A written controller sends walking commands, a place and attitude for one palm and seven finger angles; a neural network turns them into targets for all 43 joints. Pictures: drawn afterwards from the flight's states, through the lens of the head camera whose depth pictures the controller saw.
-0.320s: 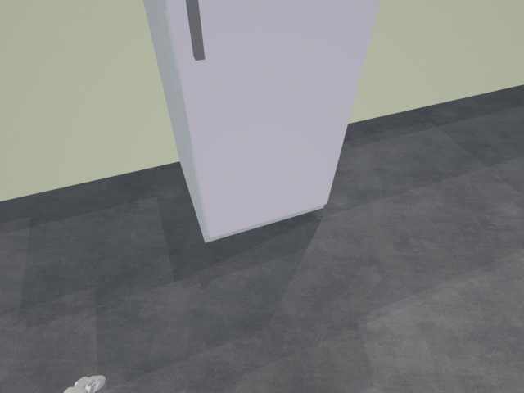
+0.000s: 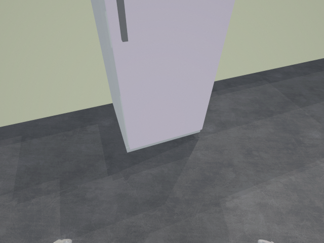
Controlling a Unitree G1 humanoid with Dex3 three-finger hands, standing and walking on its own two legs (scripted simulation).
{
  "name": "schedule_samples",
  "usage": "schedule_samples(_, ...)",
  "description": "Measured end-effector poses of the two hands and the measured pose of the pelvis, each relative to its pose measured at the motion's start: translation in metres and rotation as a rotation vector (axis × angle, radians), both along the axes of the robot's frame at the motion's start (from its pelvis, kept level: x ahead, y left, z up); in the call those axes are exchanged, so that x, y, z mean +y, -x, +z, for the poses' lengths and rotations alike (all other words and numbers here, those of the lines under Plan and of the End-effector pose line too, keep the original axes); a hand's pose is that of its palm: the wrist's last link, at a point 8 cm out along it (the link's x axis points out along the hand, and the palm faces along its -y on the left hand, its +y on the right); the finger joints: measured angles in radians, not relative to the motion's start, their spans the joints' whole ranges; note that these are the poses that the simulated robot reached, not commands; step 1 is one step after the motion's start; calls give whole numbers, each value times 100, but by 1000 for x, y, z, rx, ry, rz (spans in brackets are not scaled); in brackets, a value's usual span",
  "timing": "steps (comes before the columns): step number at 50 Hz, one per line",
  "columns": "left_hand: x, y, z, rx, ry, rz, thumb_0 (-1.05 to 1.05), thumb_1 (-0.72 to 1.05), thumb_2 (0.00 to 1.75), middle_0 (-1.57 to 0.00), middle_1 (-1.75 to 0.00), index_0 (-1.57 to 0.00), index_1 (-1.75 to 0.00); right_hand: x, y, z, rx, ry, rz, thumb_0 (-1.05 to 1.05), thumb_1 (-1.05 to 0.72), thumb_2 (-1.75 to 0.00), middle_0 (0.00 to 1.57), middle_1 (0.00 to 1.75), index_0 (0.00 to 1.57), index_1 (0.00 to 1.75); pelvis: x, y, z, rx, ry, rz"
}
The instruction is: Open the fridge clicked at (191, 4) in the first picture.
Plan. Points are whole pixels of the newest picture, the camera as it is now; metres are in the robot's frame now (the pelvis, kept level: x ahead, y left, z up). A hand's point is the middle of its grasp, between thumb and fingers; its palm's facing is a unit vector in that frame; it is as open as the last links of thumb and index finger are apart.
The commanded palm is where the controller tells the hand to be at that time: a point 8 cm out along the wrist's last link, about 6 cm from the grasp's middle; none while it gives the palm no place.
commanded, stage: stand and wait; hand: left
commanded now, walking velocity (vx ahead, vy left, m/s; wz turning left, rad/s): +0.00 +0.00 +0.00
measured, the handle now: (119, 3) +0.84 +0.22 +0.25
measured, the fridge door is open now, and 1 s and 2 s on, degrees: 0 0 0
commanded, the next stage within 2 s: look at it before walking up in 0.56 s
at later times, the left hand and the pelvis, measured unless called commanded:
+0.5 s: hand out of the picture +0.05 +0.24 -0.15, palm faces -0.03 -0.94 -0.34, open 7.4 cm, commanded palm none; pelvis -0.02 -0.01 +0.00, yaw +0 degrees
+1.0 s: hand out of the picture +0.07 +0.23 -0.15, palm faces -0.03 -0.94 -0.34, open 7.4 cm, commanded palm none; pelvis -0.01 -0.01 +0.01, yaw +0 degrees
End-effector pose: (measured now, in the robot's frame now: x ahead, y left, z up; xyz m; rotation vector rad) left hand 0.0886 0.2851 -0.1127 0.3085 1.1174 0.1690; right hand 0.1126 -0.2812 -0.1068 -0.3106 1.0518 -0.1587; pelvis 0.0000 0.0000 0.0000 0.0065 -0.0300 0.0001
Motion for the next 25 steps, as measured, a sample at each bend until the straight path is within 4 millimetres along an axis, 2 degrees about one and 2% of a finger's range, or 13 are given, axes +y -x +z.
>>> schedule_samples(7,0,26,-4,66,-4,20,1,90,90,-21,-30,-20,-30,-11,31,-5,79,10,-30,0,-90,-89,21,30,20,30,-4,6,2,-3,1,0)
schedule_samples(13,0,41,-4,101,-10,30,1,90,90,-21,-30,-20,-30,-18,55,-9,138,15,-51,0,-90,-89,21,30,20,30,-6,12,3,-6,2,1)
schedule_samples(19,0,45,-3,109,-14,30,1,90,90,-21,-30,-20,-30,-20,70,-11,167,11,-64,0,-90,-89,20,30,20,30,-8,16,4,-7,2,0)
schedule_samples(25,-2,43,-1,100,-16,23,1,90,90,-21,-30,-20,-30,-20,76,-12,172,3,-69,0,-90,-89,20,30,20,30,-9,18,4,-5,1,-3)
